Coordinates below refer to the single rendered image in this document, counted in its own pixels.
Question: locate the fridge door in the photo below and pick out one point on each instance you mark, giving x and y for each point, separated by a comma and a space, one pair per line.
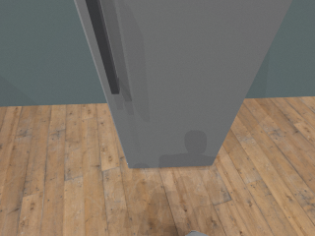
184, 69

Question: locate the handle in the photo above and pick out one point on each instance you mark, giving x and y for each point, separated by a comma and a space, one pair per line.
101, 36

